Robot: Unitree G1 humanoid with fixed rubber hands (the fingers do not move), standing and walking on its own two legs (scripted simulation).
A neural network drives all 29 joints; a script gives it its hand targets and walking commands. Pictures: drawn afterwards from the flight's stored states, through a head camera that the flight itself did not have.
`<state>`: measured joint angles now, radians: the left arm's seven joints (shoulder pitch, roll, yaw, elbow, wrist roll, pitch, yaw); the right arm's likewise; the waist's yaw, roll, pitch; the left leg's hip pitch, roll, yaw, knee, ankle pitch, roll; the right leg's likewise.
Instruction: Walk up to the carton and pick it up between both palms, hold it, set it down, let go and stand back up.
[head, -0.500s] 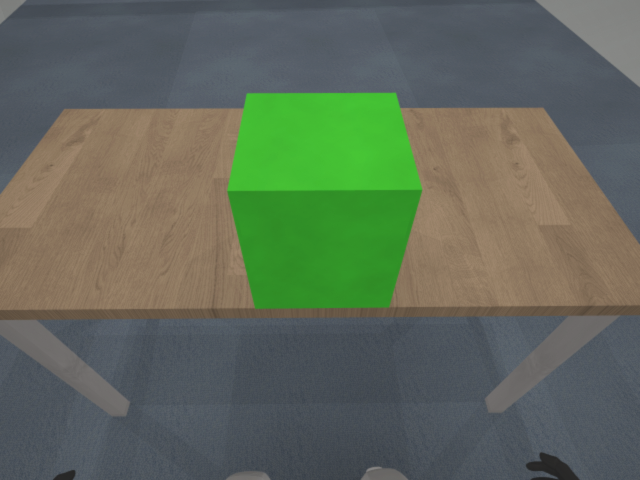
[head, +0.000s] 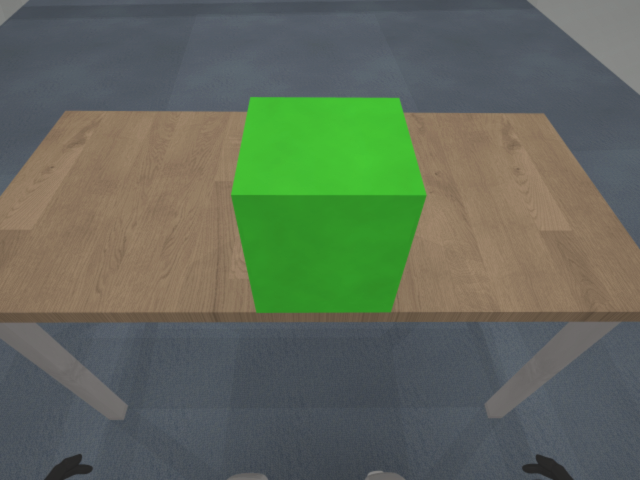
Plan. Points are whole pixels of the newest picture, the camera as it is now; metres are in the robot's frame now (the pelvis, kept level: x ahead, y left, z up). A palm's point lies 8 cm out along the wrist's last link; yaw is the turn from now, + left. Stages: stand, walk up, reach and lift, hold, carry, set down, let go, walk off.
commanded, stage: walk up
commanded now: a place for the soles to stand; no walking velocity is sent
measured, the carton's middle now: (324, 210) +0.47 +0.01 +0.06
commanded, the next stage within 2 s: reach and lift in 0.80 s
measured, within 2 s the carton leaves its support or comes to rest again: neither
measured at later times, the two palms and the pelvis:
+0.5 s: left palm out of the picture +0.09 +0.32 -0.07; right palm out of the picture +0.11 -0.31 -0.08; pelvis -0.01 -0.01 +0.00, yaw +0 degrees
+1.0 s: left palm (84, 472) +0.14 +0.29 -0.08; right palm out of the picture +0.12 -0.32 -0.09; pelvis -0.01 -0.01 +0.00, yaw +0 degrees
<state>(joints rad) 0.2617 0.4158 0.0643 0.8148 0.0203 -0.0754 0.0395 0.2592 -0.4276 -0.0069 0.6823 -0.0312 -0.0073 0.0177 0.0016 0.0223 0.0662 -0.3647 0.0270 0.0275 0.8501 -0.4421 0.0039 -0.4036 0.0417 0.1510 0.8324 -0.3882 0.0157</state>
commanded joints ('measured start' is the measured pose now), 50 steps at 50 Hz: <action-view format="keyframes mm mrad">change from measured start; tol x16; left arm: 1 -93 238 26 -59 -4 -5 8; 40 -104 196 18 -45 1 43 -37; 41 -425 112 10 -207 48 241 -14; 50 -272 85 65 -468 41 366 4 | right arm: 1 40 -215 -114 17 4 -27 -6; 40 -24 -226 -92 46 20 -63 -37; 41 -314 -108 -244 296 -134 -257 15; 43 -266 -177 -277 306 -130 -276 50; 50 -130 -107 -231 86 -38 -354 22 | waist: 1 -66 -26 -50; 36 -25 -115 -75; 43 -31 132 77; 50 8 -101 -184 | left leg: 1 123 95 -205 -277 -11 103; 4 67 308 -446 -446 47 240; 8 -40 152 -216 -249 252 103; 22 -8 65 -119 -250 -79 62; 39 74 117 -190 -275 68 95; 43 -350 113 30 -285 -195 22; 50 154 27 51 -230 201 0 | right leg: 1 -151 -116 119 -141 139 -117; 4 -148 -29 -142 57 -139 -43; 9 99 -82 48 -167 320 -111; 22 3 -96 118 -259 72 -121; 37 -5 -97 92 -199 213 -113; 40 -27 -66 37 -162 150 -88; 41 12 -30 -234 -86 -34 -79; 50 126 -28 -203 -211 311 -50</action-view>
